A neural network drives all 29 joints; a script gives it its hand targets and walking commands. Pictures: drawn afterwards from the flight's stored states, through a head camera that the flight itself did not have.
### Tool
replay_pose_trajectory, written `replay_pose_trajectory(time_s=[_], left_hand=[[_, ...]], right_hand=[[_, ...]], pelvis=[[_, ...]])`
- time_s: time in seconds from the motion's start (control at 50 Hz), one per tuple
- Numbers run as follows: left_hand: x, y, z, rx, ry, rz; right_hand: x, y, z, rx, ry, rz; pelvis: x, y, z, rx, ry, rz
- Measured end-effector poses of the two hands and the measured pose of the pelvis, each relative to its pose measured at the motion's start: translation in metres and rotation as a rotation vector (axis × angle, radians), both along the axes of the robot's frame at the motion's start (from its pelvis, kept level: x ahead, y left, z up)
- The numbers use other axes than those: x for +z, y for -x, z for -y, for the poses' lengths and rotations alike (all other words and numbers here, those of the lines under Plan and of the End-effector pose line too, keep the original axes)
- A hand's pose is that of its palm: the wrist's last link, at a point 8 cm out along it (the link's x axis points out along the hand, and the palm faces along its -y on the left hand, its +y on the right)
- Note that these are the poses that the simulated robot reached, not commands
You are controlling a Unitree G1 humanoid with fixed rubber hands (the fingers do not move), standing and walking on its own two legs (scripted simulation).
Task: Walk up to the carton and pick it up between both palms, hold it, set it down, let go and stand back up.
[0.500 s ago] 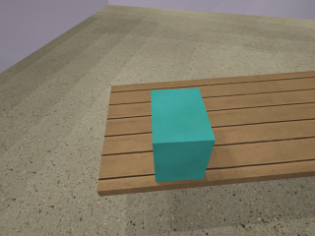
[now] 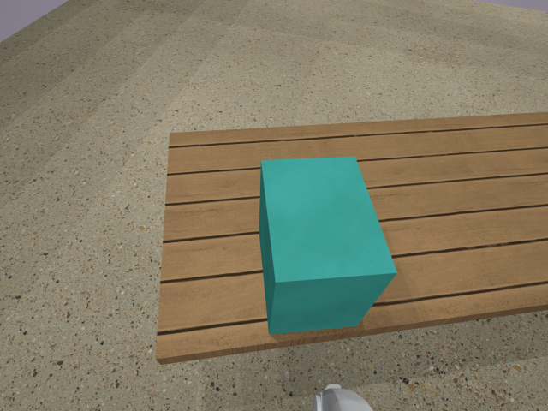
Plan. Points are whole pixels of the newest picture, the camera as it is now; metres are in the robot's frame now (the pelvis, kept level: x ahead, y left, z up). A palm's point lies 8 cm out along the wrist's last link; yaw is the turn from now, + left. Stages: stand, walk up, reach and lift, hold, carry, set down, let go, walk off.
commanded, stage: walk up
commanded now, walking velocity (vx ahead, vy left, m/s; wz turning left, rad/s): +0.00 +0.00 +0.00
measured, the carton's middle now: (311, 247) +0.44 -0.07 -0.11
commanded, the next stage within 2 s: none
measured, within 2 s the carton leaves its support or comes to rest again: neither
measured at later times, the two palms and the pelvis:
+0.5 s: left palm out of the picture +0.08 +0.17 -0.15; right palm out of the picture +0.04 -0.25 -0.16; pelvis +0.06 -0.04 -0.01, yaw +0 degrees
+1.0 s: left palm out of the picture +0.04 +0.19 -0.15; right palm out of the picture +0.05 -0.20 -0.15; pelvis +0.08 -0.01 +0.00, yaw -1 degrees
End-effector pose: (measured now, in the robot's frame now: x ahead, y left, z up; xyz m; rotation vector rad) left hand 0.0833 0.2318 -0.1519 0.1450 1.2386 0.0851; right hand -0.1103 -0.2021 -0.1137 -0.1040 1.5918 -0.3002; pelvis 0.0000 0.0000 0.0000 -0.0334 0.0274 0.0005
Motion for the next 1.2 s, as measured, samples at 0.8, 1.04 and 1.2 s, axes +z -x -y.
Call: replay_pose_trajectory(time_s=[0.8, 1.04, 1.2], left_hand=[[0.000, 0.035, 0.043, 0.098, 0.007, -0.192], [-0.002, 0.038, 0.046, 0.098, 0.025, -0.237], [-0.004, 0.030, 0.044, 0.096, 0.028, -0.238]], right_hand=[[-0.036, -0.141, 0.012, 0.096, -0.104, 0.138], [-0.037, -0.160, 0.002, 0.100, -0.106, 0.158], [-0.037, -0.158, -0.001, 0.095, -0.101, 0.135]], pelvis=[[-0.003, -0.073, 0.019, -0.010, -0.037, 0.049], [-0.004, -0.085, 0.010, -0.012, -0.034, 0.045], [-0.004, -0.091, 0.006, -0.012, -0.033, 0.043]])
